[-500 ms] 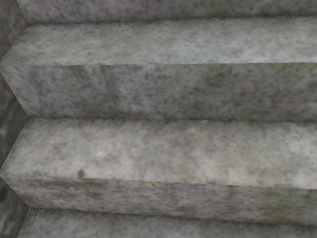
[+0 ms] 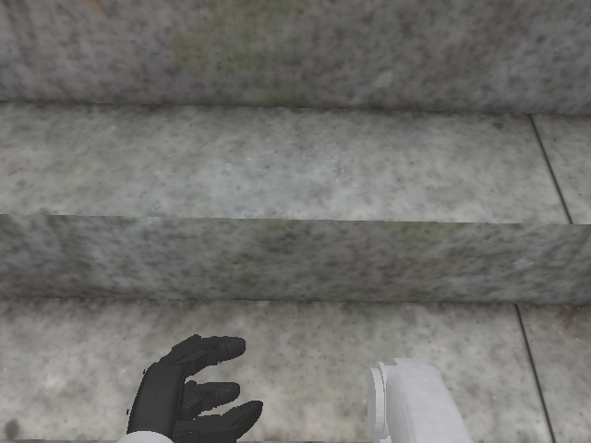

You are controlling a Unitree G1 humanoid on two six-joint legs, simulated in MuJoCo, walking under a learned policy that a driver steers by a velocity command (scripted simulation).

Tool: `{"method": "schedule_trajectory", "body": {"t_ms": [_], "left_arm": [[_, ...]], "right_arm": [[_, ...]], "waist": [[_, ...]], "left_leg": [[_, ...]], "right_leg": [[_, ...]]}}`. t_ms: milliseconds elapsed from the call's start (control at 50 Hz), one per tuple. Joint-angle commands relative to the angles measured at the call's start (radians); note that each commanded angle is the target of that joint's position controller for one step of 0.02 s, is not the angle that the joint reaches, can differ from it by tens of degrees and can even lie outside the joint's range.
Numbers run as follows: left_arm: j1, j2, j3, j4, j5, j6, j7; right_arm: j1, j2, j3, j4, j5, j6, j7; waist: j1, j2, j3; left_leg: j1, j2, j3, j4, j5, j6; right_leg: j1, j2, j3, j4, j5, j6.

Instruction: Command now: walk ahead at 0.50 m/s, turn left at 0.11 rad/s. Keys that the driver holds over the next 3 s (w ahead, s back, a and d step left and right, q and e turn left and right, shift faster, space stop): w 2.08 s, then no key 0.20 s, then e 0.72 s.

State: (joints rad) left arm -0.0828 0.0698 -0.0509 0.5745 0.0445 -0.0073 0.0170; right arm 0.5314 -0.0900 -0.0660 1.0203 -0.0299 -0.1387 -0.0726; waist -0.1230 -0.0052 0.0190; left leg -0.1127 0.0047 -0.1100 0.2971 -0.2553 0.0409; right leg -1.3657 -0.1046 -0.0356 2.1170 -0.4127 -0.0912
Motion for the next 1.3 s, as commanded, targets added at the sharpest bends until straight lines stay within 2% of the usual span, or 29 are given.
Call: {"method": "schedule_trajectory", "body": {"t_ms": [20,60,80,100,120,140,200,260,320,380,520,620,680,720,760,800,840,900,920,1000,1020,1080,1100,1140,1160,1180,1220,1240,1300], "left_arm": [[-0.214,-0.076,-0.049,-0.203,-0.037,-0.001,-0.005],[0.295,0.083,0.045,-0.04,-0.101,-0.007,0.022],[0.432,0.18,0.082,-0.01,-0.077,-0.015,0.041],[0.375,0.252,0.12,0.054,-0.058,-0.054,0.026],[0.474,0.329,0.151,0.067,-0.012,-0.011,0.061],[0.376,0.333,0.163,0.099,-0.059,0.006,0.055],[0.166,0.165,0.118,0.235,-0.04,-0.001,0.05],[0.2,0.053,0.083,0.358,-0.022,-0.064,0.024],[0.262,0.135,0.095,0.393,-0.048,-0.098,0.02],[0.292,0.189,0.11,0.378,-0.047,-0.1,0.046],[0.349,0.274,0.159,0.32,-0.057,-0.129,0.078],[0.4,0.246,0.154,0.3,-0.038,-0.123,0.089],[0.317,0.224,0.141,0.278,-0.038,-0.101,0.063],[0.35,0.171,0.122,0.282,-0.026,-0.115,0.033],[0.383,0.108,0.113,0.237,-0.061,-0.12,-0.011],[0.177,0.041,0.101,0.17,-0.031,-0.119,0.006],[-0.059,-0.03,0.049,0.012,0.001,-0.141,0.008],[0.012,0.001,0.037,-0.001,-0.013,-0.104,-0.018],[-0.051,0.013,0.029,-0.002,0.001,-0.09,-0.007],[-0.177,0.001,-0.011,-0.091,-0.03,-0.046,0.004],[-0.184,0.011,-0.011,-0.087,-0.026,-0.036,0.001],[0.039,0.026,-0.032,0.022,-0.121,0.017,0.031],[0.064,0.048,-0.016,0.057,-0.101,-0.004,0.034],[0.405,0.134,0.034,0.142,-0.061,0.016,0.044],[0.492,0.203,0.071,0.224,-0.037,0.036,0.033],[0.364,0.312,0.126,0.258,-0.012,0.065,0.048],[0.021,0.231,0.131,0.209,0.005,0.032,0.053],[0.019,0.145,0.11,0.282,-0.006,0.01,0.047],[0.116,0.056,0.075,0.419,-0.006,-0.036,0.027]], "right_arm": [[-0.017,-0.14,-0.025,-0.042,0.022,0.028,-0.021],[-0.1,-0.257,-0.044,-0.124,0.06,-0.021,0.024],[-0.144,-0.369,-0.081,-0.128,0.081,-0.049,0.066],[-0.018,-0.255,-0.067,-0.185,0.071,-0.042,0.108],[-0.118,-0.219,-0.067,-0.177,0.043,-0.043,0.133],[-0.176,-0.108,-0.051,-0.26,-0.031,-0.033,0.133],[-0.235,0.021,0.007,-0.299,-0.06,0.051,0.105],[-0.149,0.041,0.046,-0.267,-0.034,0.101,0.087],[-0.253,0.019,0.055,-0.298,-0.008,0.137,0.053],[-0.27,-0.055,0.035,-0.285,0.03,0.142,0.045],[-0.398,-0.031,0.036,-0.314,0.009,0.166,0.092],[-0.441,-0.026,0.058,-0.357,0.031,0.104,0.096],[-0.158,-0.078,0.031,-0.259,0.064,0.067,0.089],[0.029,-0.13,0.007,-0.188,-0.006,0.036,0.089],[0.196,-0.239,-0.016,-0.154,-0.007,0.049,0.066],[0.041,-0.199,-0.006,-0.176,-0.032,0.03,0.056],[-0.004,-0.155,0.006,-0.124,-0.024,0.011,0.058],[-0.072,-0.105,0.023,-0.058,0.004,-0.003,0.062],[0.068,-0.068,0.03,-0.002,0.014,-0.015,0.05],[0.146,-0.125,0.018,0.064,0.03,-0.008,0.016],[0.153,-0.112,0.021,0.07,0.025,0.0,0.012],[0.077,-0.208,0.024,0.001,0.091,-0.006,-0.008],[0.159,-0.182,0.025,0.005,0.085,-0.024,0.008],[0.06,-0.34,-0.027,-0.048,0.116,-0.077,0.08],[-0.008,-0.322,-0.026,-0.087,0.076,-0.09,0.109],[-0.139,-0.213,-0.022,-0.129,0.015,-0.068,0.135],[-0.429,0.006,0.024,-0.371,-0.061,0.0,0.092],[-0.36,0.051,0.049,-0.392,-0.058,0.03,0.076],[-0.1,0.014,0.06,-0.287,0.009,0.068,0.042]], "waist": [[0.042,0.184,-0.033],[0.254,0.259,-0.35],[0.332,0.213,-0.493],[0.191,-0.084,-0.631],[0.312,-0.408,-0.665],[0.226,-0.353,-0.598],[0.035,-0.047,-0.057],[-0.036,-0.067,-0.008],[-0.019,-0.046,0.063],[-0.001,-0.074,-0.011],[0.065,-0.073,-0.018],[0.094,-0.169,-0.009],[-0.001,0.016,-0.034],[-0.003,0.13,-0.137],[-0.015,0.424,-0.255],[0.015,0.189,-0.114],[0.05,0.03,-0.016],[0.132,0.02,0.019],[0.055,-0.003,-0.008],[0.064,0.069,-0.022],[0.063,0.067,-0.047],[0.157,0.184,-0.265],[0.09,0.168,-0.403],[0.254,0.163,-0.625],[0.269,0.028,-0.632],[0.234,-0.28,-0.497],[0.118,-0.072,-0.132],[0.015,0.002,0.033],[-0.084,0.064,0.066]], "left_leg": [[-0.195,0.168,-0.005,-0.369,0.42,0.217],[-0.119,0.211,0.037,0.013,1.724,0.213],[-0.049,0.204,0.046,0.284,1.729,0.171],[-0.399,0.08,-0.065,0.658,1.174,0.098],[-0.496,-0.135,-0.093,1.096,0.392,0.07],[-0.642,-0.19,-0.232,1.509,0.309,0.042],[-0.878,-0.135,-0.1,1.652,0.4,0.057],[-0.962,-0.145,-0.056,1.803,0.346,0.05],[-1.076,-0.117,-0.051,1.775,0.286,0.017],[-1.028,-0.062,0.046,1.83,0.269,-0.007],[-0.855,0.087,0.156,1.234,0.177,0.036],[-0.762,0.148,0.127,0.882,-0.015,0.088],[-0.232,0.041,0.26,0.249,-0.035,0.112],[0.022,-0.009,0.244,0.135,0.145,0.066],[0.37,0.351,-0.456,-0.053,0.615,0.199],[0.202,0.36,-0.357,0.021,0.355,0.276],[0.19,0.314,-0.182,0.037,0.312,0.134],[-0.07,0.226,-0.013,-0.069,0.33,0.052],[0.095,0.193,-0.052,-0.037,0.491,0.04],[0.163,0.198,0.035,-0.206,0.71,0.057],[0.17,0.189,0.061,-0.215,0.827,0.078],[-0.031,0.201,0.164,-0.118,2.075,0.149],[-0.001,0.229,0.051,0.081,2.3,0.14],[-0.059,0.231,0.061,0.394,1.892,0.18],[-0.159,0.158,0.051,0.601,1.466,0.214],[-0.529,-0.124,0.054,1.202,0.431,0.133],[-0.914,-0.174,-0.137,1.975,0.301,0.112],[-0.979,-0.136,-0.113,1.956,0.25,0.105],[-0.974,-0.127,-0.054,1.874,0.274,0.055]], "right_leg": [[0.489,0.015,-0.095,-0.597,-0.265,-0.068],[1.056,0.161,-0.12,-0.752,-0.127,-0.057],[1.17,0.148,-0.027,-0.964,-0.131,-0.043],[1.492,-0.059,0.344,-1.141,-0.298,-0.101],[1.354,-0.207,0.876,-1.605,-0.525,-0.132],[1.262,-0.166,0.887,-1.648,-0.761,-0.056],[0.731,-0.096,0.468,-1.427,-0.6,0.007],[0.682,-0.047,0.274,-1.457,-0.342,-0.028],[0.673,-0.097,0.29,-1.572,-0.279,-0.062],[0.716,-0.159,0.318,-1.684,-0.31,-0.11],[0.945,-0.159,0.297,-1.836,-0.29,-0.14],[1.169,-0.214,0.258,-1.949,-0.028,-0.149],[1.067,-0.128,0.082,-1.757,0.381,-0.177],[1.004,-0.044,-0.011,-1.326,0.589,-0.136],[0.478,0.188,-0.023,-0.695,0.041,0.035],[0.113,0.19,0.1,0.236,0.069,0.016],[-0.153,0.161,0.121,0.42,0.177,-0.039],[0.009,0.175,0.042,0.26,0.195,-0.079],[-0.066,0.165,-0.022,0.238,0.17,-0.079],[-0.025,0.095,-0.158,-0.058,0.079,-0.075],[0.036,0.094,-0.177,-0.101,0.088,-0.075],[0.826,0.26,-0.262,-0.682,-0.22,-0.06],[0.968,0.222,-0.181,-0.757,-0.218,-0.091],[1.237,0.196,0.009,-0.951,-0.144,-0.111],[1.306,0.185,0.13,-1.077,-0.307,-0.113],[1.195,-0.051,0.672,-1.444,-0.631,-0.253],[0.724,-0.17,0.783,-1.607,-0.745,-0.191],[0.575,-0.154,0.624,-1.61,-0.652,-0.115],[0.517,-0.104,0.306,-1.62,-0.378,-0.069]]}}
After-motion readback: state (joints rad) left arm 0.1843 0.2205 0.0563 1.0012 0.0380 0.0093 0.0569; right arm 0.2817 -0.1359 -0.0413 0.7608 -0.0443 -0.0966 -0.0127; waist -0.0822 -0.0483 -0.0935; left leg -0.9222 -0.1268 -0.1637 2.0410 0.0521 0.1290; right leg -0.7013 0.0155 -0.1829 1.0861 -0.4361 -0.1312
